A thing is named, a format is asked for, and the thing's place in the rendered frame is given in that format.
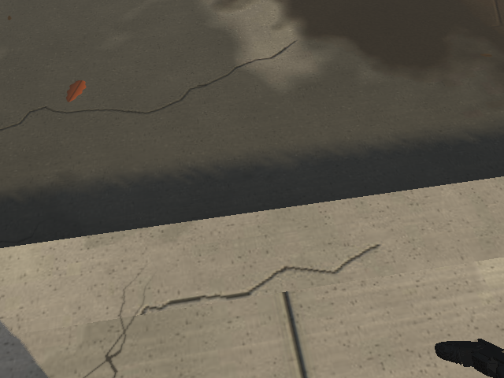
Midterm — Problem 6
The right robot hand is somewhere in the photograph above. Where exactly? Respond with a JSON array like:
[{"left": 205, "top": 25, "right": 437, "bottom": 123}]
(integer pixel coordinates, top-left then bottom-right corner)
[{"left": 435, "top": 339, "right": 504, "bottom": 378}]

